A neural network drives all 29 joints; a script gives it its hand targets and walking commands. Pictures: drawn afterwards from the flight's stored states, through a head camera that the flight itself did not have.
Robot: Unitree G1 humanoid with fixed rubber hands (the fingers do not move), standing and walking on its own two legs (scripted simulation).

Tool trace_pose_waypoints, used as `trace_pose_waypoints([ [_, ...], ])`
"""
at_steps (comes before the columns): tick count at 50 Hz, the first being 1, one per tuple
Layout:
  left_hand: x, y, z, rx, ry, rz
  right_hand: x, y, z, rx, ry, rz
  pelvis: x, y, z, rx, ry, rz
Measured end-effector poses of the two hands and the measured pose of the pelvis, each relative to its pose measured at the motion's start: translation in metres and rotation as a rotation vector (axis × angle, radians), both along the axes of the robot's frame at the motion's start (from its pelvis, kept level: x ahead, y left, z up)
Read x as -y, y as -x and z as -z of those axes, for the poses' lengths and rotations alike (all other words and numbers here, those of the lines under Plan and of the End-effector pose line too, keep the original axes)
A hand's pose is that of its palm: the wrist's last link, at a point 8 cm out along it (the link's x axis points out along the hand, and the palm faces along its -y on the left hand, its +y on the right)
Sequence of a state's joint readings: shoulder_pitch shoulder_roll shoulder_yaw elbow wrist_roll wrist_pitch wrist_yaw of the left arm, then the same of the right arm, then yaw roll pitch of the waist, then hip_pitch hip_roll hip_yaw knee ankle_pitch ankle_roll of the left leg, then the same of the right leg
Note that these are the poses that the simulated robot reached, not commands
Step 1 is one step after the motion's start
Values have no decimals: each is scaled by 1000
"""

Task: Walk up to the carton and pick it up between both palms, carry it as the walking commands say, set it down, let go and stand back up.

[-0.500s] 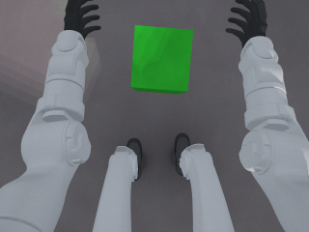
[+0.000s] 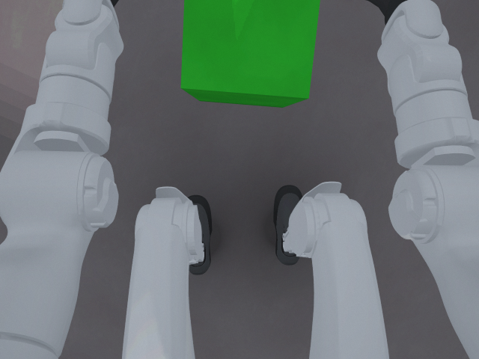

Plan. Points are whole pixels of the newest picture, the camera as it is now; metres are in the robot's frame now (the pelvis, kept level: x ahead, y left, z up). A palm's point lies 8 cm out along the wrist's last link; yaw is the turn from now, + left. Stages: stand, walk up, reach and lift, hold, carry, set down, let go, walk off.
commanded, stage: reach and lift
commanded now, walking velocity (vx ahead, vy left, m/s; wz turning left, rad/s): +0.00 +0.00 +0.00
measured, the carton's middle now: (247, 43) +0.56 -0.01 -0.34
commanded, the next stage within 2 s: none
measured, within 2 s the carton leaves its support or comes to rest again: neither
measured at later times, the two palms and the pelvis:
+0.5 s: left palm (138, 33) +0.56 +0.17 -0.27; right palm (351, 39) +0.54 -0.19 -0.26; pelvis -0.01 +0.00 -0.09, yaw +0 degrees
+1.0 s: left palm (142, 31) +0.56 +0.16 -0.26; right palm (349, 38) +0.54 -0.18 -0.26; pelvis -0.02 +0.00 -0.09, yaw +0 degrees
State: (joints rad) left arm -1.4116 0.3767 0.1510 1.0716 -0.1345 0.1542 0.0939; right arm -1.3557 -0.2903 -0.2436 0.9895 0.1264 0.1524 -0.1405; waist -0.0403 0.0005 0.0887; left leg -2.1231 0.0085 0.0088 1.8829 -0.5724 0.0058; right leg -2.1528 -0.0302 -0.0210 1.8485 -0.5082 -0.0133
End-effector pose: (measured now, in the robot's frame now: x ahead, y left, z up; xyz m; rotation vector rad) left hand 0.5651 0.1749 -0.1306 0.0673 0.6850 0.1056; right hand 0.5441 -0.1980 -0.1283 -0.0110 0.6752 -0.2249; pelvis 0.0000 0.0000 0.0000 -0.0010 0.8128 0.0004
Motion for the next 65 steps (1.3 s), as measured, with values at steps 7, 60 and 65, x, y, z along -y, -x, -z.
trace_pose_waypoints([
  [7,3,3,42,-16,1,13,-4,1,40,-17,-5,-8,0,4,27,35,3,0],
  [60,32,7,137,-37,33,69,-34,2,138,-49,-27,-59,-4,18,89,204,12,-3],
  [65,43,7,137,-33,37,80,-34,2,138,-47,-24,-60,-4,19,88,216,13,1],
])
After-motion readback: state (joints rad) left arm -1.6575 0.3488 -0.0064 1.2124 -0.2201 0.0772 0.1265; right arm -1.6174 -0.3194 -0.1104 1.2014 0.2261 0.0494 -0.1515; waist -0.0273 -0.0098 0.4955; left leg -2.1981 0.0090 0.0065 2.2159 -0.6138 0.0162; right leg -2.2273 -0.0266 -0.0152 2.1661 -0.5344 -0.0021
